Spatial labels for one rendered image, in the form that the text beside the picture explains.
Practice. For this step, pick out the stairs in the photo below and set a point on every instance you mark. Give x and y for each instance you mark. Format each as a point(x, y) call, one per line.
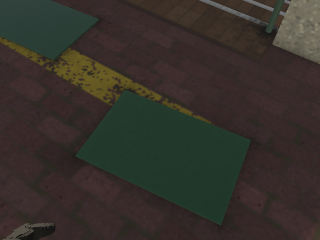
point(258, 9)

